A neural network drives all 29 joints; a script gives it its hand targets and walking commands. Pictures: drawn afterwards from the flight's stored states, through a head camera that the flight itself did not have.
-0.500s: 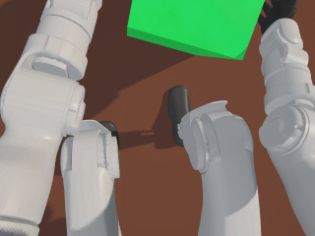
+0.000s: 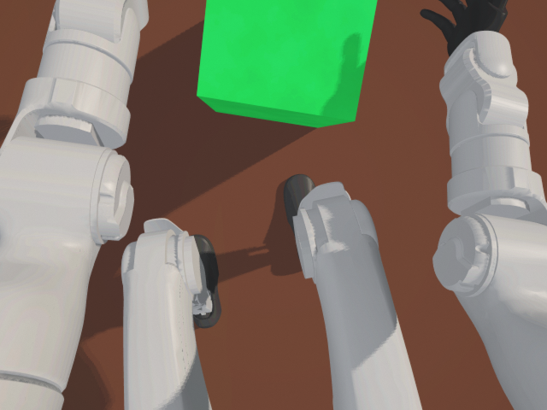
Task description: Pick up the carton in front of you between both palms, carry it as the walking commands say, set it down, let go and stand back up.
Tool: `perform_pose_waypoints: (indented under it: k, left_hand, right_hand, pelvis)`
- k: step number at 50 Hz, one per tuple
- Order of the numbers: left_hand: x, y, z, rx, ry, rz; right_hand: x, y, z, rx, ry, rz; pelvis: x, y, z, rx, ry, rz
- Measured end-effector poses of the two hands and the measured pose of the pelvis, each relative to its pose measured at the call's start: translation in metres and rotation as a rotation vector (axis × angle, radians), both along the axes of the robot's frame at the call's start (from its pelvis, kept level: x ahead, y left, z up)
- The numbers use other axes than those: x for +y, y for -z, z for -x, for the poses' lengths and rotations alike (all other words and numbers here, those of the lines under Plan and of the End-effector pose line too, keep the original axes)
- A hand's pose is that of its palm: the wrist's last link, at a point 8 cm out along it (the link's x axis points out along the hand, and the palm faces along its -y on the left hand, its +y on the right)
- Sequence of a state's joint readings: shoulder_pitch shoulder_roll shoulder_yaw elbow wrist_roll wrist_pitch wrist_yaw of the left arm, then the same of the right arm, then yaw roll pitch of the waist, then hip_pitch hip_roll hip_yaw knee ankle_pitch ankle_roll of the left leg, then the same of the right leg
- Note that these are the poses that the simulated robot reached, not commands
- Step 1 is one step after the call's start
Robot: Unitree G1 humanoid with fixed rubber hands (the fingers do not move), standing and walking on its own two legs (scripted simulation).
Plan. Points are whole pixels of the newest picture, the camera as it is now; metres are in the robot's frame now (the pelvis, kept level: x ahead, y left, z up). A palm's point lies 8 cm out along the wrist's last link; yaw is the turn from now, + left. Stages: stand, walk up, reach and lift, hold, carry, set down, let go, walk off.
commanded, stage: set down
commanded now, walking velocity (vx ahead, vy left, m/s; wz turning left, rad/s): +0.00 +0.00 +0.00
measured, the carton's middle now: (280, 52) +0.52 -0.12 -0.31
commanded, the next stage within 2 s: let go in 0.66 s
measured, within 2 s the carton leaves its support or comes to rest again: neither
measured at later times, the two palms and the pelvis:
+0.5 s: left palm out of the picture +0.61 +0.05 +0.03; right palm out of the picture +0.47 -0.31 +0.03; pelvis +0.04 +0.00 +0.12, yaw +0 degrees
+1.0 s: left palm out of the picture +0.50 +0.10 +0.14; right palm out of the picture +0.41 -0.29 +0.15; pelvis +0.07 -0.02 +0.25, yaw +1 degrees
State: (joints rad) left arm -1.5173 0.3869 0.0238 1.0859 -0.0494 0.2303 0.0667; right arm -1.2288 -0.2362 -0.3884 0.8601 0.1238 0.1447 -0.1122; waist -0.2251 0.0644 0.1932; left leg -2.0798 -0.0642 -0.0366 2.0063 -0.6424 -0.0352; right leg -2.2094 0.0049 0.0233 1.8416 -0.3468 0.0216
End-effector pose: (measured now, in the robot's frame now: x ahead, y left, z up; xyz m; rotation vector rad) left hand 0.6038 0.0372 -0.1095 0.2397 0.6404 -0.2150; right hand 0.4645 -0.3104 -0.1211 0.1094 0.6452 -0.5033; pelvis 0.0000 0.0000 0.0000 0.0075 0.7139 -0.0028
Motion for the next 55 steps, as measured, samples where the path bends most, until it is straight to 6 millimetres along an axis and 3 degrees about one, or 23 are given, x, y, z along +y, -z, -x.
perform_pose_waypoints:
  k: [15, 30, 38, 43, 51, 55]
  left_hand:
    - [0.012, -0.074, -0.005, -0.012, 0.006, 0.017]
    - [0.015, -0.169, -0.005, -0.010, 0.008, 0.015]
    - [0.022, -0.209, 0.001, -0.001, -0.016, 0.013]
    - [0.034, -0.225, 0.028, 0.001, -0.070, -0.007]
    - [0.063, -0.257, 0.109, 0.030, -0.229, -0.045]
    - [0.072, -0.279, 0.137, 0.037, -0.261, -0.055]
  right_hand:
    - [-0.001, -0.085, -0.004, -0.001, -0.014, 0.025]
    - [-0.004, -0.181, 0.001, -0.009, -0.016, 0.019]
    - [0.000, -0.219, 0.004, -0.002, -0.054, 0.023]
    - [0.010, -0.237, 0.018, 0.035, -0.148, 0.043]
    - [0.021, -0.277, 0.062, 0.124, -0.344, 0.065]
    - [0.020, -0.301, 0.083, 0.147, -0.406, 0.071]
  pelvis:
    - [0.000, -0.065, -0.018, 0.100, -0.004, -0.005]
    - [0.002, -0.147, -0.043, 0.098, 0.006, -0.003]
    - [0.000, -0.185, -0.051, 0.081, 0.007, -0.011]
    - [-0.005, -0.210, -0.058, 0.054, 0.004, -0.019]
    - [-0.018, -0.254, -0.075, -0.087, -0.003, -0.027]
    - [-0.024, -0.272, -0.085, -0.174, 0.001, -0.024]
